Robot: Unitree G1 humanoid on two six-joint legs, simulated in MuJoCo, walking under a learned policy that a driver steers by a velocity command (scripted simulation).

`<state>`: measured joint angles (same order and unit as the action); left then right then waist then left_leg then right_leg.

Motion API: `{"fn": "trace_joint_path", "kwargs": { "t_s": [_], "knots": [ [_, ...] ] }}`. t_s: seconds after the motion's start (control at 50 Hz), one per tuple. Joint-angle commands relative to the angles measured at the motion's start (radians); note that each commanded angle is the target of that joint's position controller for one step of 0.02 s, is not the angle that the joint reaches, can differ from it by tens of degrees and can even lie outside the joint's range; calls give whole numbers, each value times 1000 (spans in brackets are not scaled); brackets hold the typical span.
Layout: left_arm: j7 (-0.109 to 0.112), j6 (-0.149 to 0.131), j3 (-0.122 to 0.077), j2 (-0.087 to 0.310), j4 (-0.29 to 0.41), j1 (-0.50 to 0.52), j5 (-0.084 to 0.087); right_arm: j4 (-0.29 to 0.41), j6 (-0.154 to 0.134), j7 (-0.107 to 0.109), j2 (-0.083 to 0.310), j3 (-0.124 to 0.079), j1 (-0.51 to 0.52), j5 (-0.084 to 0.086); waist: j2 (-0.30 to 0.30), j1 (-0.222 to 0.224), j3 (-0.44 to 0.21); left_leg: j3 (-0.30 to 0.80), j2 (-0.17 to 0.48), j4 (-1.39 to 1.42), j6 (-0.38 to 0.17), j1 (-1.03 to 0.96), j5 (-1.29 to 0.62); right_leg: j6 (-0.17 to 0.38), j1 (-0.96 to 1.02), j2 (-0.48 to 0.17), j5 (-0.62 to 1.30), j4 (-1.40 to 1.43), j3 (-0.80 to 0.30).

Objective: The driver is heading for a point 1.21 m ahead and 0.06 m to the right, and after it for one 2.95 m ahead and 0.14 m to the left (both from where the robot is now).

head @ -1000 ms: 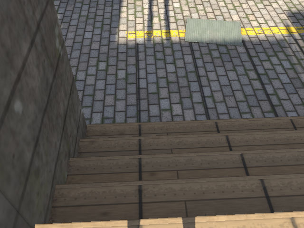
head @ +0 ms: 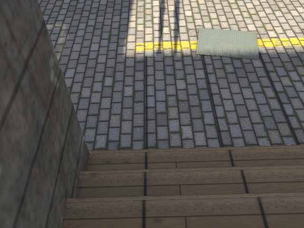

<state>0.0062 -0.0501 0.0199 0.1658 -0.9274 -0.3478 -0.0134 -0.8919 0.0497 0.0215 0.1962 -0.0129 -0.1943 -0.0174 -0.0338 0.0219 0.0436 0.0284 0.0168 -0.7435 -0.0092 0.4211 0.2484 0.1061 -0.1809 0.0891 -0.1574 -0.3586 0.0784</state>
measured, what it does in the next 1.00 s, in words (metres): walks ahead: left foot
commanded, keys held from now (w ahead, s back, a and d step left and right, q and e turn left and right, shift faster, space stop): no key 0.44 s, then w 0.56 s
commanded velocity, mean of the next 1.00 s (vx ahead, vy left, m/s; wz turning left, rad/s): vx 0.20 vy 0.00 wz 0.00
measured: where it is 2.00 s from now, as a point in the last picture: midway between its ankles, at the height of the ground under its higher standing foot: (161, 212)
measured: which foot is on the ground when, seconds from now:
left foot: up 0.00-0.06, down 0.08-0.74, up 0.76-1.00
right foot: down 0.00-1.00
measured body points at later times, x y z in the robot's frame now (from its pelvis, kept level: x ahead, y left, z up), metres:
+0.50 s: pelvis +0.03 +0.03 +0.00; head +0.03 +0.03 +0.45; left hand +0.04 +0.26 -0.16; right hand +0.04 -0.19 -0.15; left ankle +0.04 +0.11 -0.74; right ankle +0.03 -0.06 -0.74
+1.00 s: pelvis +0.16 +0.00 +0.00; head +0.16 -0.01 +0.45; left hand +0.04 +0.23 -0.14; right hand +0.25 -0.26 -0.14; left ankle +0.22 +0.14 -0.68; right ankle +0.06 -0.06 -0.74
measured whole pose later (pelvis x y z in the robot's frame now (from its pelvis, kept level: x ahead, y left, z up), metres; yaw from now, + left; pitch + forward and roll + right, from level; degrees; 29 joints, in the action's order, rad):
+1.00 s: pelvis +0.16 +0.00 +0.00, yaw -1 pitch +0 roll +1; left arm 0.02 -0.07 -0.01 0.17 -1.10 -0.56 -0.02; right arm -1.00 0.01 -0.02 0.25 -0.05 -0.17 -0.03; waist -0.01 0.05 -0.02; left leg -0.01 0.02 -0.95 -0.06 0.57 0.11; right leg 0.09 0.01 0.06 -0.32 -0.31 0.04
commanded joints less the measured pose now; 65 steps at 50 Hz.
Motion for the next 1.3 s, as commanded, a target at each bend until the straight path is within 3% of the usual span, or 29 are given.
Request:
{"fn": "trace_joint_path", "kwargs": {
  "t_s": [0.02,0.06,0.08,0.1,0.12,0.16,0.26,0.46,0.52,0.6,0.68,0.74,0.76,0.78,0.8,0.82,0.86,0.92,0.94,0.98,1.0,1.06,1.08,1.12,1.2,1.24,1.26,1.28,1.3],
  "knots": [
    [12,13,-5,105,38,24,-2,0,11,1,36,11,-76,-2,124,-31,-44,-39,-14,80,8,-240,28,62,-136,-259,285,114,-165],
    [20,28,-7,121,28,27,6,-12,-9,11,43,19,-78,-3,68,-46,-3,-9,13,362,-14,-287,-61,47,-117,-254,80,86,-217],
    [23,27,-3,110,20,-5,6,-32,-25,18,77,15,-115,-10,31,-34,-21,69,84,389,-25,-372,-168,19,-142,-245,34,71,-233],
    [19,24,-2,90,9,-76,16,-38,-37,21,127,10,-91,-3,-41,28,-12,129,140,361,-58,-382,-302,-4,-150,-180,-11,74,-194],
    [18,31,0,82,-19,-73,21,-53,-43,11,96,15,-52,15,-86,18,7,111,111,378,-76,-257,-234,-23,-55,-142,-35,106,-156],
    [19,40,-9,110,-28,-7,12,-74,-56,2,41,33,-52,17,-56,-6,12,96,81,430,-54,-205,-146,-31,38,-148,17,79,-153],
    [17,48,-1,81,-76,18,13,-123,-57,11,44,38,-69,16,16,-6,7,91,72,458,-49,-240,-151,-42,45,-161,26,82,-153],
    [25,54,12,76,-161,27,13,-197,-58,13,41,52,-112,12,31,-16,-19,85,65,478,-57,-270,-112,-45,58,-163,-7,82,-150],
    [22,62,-2,101,-166,13,6,-204,-43,12,96,25,-139,11,-8,-22,15,113,44,472,-103,-234,250,-22,-26,-100,-282,-8,-104],
    [12,51,-1,68,-135,57,-20,-228,-31,11,120,-5,-242,6,-69,-64,123,332,187,583,-203,-252,473,-19,-253,-71,-271,-196,-36],
    [-1,27,-17,86,-125,18,-11,-205,-45,2,145,-29,-213,4,-52,-28,87,353,228,580,-238,-196,400,-2,-192,-104,-239,-235,-46],
    [-6,28,-30,98,-178,-166,-11,-141,-44,-12,113,-30,-68,22,39,89,86,163,98,418,-160,101,339,24,147,-107,-283,-65,-120],
    [2,24,-47,150,-193,-232,-7,-108,-48,-15,64,-17,-32,23,197,110,93,27,-18,200,-112,236,278,70,244,-225,-459,89,-344],
    [0,22,-62,191,-201,-292,3,-75,-54,-12,79,-19,-4,-1,277,123,110,-75,-69,-17,-81,347,239,139,292,-389,-465,192,-579],
    [1,17,-57,159,-191,-280,2,-66,-62,-11,130,-31,14,-12,160,96,137,-24,-33,-125,-76,395,214,168,272,-437,-344,198,-599],
    [3,8,-57,154,-174,-246,-1,-79,-68,-16,118,-32,-20,-7,98,56,116,7,-8,-171,-70,363,159,168,245,-423,-237,196,-552],
    [10,-6,-62,146,-154,-212,-2,-101,-69,-33,109,-34,-75,-11,83,8,68,11,27,-197,-51,289,95,140,223,-379,-134,224,-438],
    [20,-17,-49,107,-144,-219,6,-84,-49,-45,94,-37,-26,-8,100,-7,67,-28,18,-183,-33,268,-42,98,202,-309,183,204,-283],
    [21,-25,-51,115,-151,-256,-9,-92,-44,-49,90,-40,-28,-13,103,0,39,-39,8,-249,-46,256,-137,105,200,-303,253,143,-242],
    [25,-28,-47,116,-152,-285,-7,-86,-40,-49,81,-40,-10,-20,98,-5,43,-48,7,-263,-54,265,-198,96,169,-296,399,81,-206],
    [23,-41,-43,118,-142,-283,-1,-61,-44,-44,91,-49,37,-8,102,1,65,-49,-4,-200,-56,292,-253,96,163,-267,379,69,-193],
    [46,-74,-48,134,-163,-314,6,8,-74,-33,106,-54,220,-14,128,51,96,-11,22,-18,-46,424,-400,76,283,-273,288,-5,-222],
    [48,-79,-46,127,-141,-235,5,31,-79,-46,97,-48,247,-15,89,29,128,-36,22,147,-35,287,-563,55,113,-208,163,-14,-157],
    [41,-79,-32,82,-133,-194,13,21,-79,-77,41,-36,199,-17,90,33,67,-86,0,184,-50,-33,-817,29,-116,-177,73,-87,-108],
    [45,-78,-37,85,-149,-245,-17,70,-56,-76,57,-30,245,-12,68,104,138,-110,-6,305,-53,-54,-740,35,-117,-160,37,-295,-126],
    [56,-46,-34,88,-162,-269,-32,20,-66,-43,70,-35,97,-14,29,71,67,-78,18,453,-72,-98,-711,40,39,-143,170,-584,-128],
    [63,-30,-42,123,-171,-264,-43,-29,-75,-20,99,-50,-66,-22,18,8,7,-125,0,533,-72,-199,-705,58,103,-137,307,-808,-132],
    [53,-28,-57,173,-172,-212,-24,-106,-75,-9,116,-66,-347,-15,-2,-145,-136,-218,-14,473,-67,-549,-805,46,-35,-124,431,-1124,-87],
    [55,-18,-63,113,-167,-229,4,-121,-90,-19,190,-79,-368,-34,-174,-140,-95,35,186,549,-173,-684,-1050,10,-327,40,-448,-1616,-58]
  ]
}}
Velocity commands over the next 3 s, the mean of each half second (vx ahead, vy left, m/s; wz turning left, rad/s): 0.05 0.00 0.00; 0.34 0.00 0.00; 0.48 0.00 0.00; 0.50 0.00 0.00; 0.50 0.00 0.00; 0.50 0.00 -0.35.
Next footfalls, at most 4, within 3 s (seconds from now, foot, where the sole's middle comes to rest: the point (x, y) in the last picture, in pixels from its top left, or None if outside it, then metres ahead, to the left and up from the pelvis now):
0.08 left None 0.08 0.11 -0.78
1.28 left None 0.42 0.10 -0.95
1.78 right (181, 212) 0.72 -0.09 -1.12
2.32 left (148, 181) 1.00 0.11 -1.28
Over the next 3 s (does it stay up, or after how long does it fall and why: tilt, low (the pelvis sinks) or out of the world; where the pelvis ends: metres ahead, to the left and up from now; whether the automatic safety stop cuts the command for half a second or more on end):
stays up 1.23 -0.01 -0.69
